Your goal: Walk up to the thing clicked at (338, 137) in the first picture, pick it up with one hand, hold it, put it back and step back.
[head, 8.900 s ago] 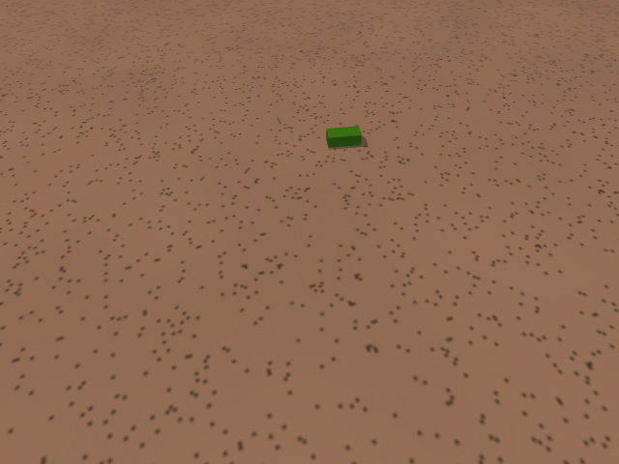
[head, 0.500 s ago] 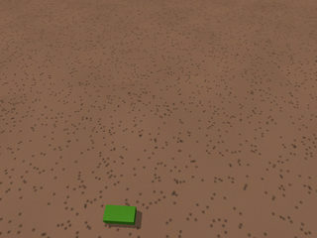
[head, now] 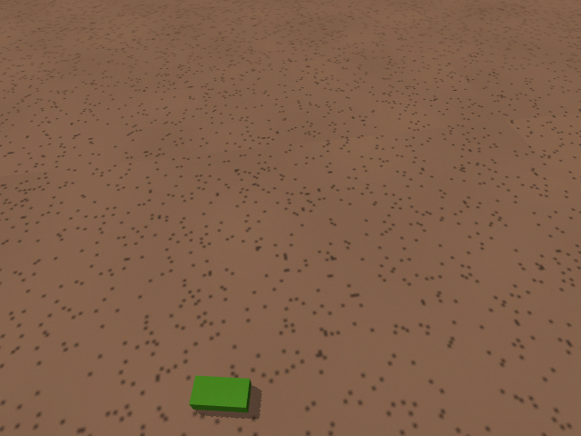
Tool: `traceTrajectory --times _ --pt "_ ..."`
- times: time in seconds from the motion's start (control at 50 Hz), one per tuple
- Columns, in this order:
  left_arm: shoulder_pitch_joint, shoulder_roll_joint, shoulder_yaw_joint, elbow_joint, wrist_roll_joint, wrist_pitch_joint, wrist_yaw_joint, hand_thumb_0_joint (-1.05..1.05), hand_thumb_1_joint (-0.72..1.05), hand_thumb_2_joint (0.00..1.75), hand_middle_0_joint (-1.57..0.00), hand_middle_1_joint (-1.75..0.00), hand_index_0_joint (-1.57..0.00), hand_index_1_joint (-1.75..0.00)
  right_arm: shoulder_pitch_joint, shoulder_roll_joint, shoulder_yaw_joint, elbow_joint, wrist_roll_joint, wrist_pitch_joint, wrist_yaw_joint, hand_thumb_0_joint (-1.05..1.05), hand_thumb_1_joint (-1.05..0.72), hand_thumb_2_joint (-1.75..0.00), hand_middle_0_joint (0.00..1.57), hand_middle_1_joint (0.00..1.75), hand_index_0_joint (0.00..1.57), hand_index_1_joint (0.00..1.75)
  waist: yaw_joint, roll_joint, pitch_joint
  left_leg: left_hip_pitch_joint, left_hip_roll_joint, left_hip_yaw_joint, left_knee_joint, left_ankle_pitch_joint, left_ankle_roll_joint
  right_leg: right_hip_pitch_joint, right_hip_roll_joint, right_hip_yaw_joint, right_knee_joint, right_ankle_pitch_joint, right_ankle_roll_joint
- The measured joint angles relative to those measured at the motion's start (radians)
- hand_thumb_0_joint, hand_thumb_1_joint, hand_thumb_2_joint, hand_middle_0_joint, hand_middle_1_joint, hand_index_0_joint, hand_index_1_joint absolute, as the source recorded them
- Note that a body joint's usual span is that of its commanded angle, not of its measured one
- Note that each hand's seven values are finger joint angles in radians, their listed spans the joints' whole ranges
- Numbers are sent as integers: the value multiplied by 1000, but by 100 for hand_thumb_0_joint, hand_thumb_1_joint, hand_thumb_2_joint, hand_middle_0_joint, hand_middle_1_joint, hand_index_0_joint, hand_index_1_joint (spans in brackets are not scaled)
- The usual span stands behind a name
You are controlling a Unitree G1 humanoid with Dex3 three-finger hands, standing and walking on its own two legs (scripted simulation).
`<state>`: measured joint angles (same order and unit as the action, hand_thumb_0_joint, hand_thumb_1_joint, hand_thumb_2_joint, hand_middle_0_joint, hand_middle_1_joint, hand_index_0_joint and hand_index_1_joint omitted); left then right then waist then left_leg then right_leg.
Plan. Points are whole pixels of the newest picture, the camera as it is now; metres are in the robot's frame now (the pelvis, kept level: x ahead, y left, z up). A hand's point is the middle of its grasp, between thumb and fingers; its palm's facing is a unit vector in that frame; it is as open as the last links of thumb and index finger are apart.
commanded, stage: stand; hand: left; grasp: from above
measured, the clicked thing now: (221, 393) +0.38 +0.25 -0.75
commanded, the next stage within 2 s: rise first in 0.76 s
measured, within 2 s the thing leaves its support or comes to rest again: neither
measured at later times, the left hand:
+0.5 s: hand out of the picture +0.07 +0.25 -0.16, palm faces -0.02 -0.94 -0.34, open 7.4 cm
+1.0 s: hand out of the picture +0.11 +0.24 -0.16, palm faces +0.04 -0.94 -0.33, open 8.0 cm
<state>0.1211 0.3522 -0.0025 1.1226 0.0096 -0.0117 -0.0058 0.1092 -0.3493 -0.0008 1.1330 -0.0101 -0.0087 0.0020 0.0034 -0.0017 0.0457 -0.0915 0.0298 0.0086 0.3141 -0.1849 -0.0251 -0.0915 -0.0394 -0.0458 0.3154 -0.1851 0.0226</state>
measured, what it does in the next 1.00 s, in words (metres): stands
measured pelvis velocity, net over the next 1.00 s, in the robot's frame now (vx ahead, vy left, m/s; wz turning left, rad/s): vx -0.01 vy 0.00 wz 0.00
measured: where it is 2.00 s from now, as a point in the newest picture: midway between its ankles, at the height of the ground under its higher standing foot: outside the picture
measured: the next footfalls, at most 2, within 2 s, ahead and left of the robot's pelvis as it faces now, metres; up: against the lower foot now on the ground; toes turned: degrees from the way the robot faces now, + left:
none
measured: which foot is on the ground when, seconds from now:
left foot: down 0.00-1.00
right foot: down 0.00-1.00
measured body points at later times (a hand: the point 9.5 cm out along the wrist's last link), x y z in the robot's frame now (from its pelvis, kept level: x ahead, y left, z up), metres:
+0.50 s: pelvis +0.00 +0.00 +0.00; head +0.01 +0.00 +0.45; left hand +0.08 +0.30 -0.13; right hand +0.08 -0.30 -0.13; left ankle -0.01 +0.13 -0.75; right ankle -0.01 -0.13 -0.75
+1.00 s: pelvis -0.01 +0.00 -0.01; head +0.03 +0.00 +0.44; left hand +0.11 +0.29 -0.14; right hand +0.08 -0.29 -0.13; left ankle -0.01 +0.13 -0.75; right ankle -0.01 -0.13 -0.75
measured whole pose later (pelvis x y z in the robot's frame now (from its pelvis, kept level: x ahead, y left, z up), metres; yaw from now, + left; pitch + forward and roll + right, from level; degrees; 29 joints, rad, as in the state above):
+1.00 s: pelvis -0.01 +0.00 -0.01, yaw +0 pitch +1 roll +0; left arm 0.02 0.32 0.07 1.07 0.00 -0.03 0.00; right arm 0.18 -0.32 0.00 0.91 0.04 -0.04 -0.04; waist -0.01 0.00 0.06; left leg -0.25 0.03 0.00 0.45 -0.22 -0.02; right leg -0.25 -0.04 -0.05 0.45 -0.22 0.02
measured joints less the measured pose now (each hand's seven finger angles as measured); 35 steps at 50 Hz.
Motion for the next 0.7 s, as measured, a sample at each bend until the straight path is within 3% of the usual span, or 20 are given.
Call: traceTrajectory --times 0.7 --pt "0 -1 -2 -5 0 0 3 0 90 90 -21 -30 -21 -30 2 -1 -3 -4 0 0 -1 0 -90 -90 21 30 20 30 -1 3 -4 8 3 0 0 -2 -2 7 3 0 1 -3 -2"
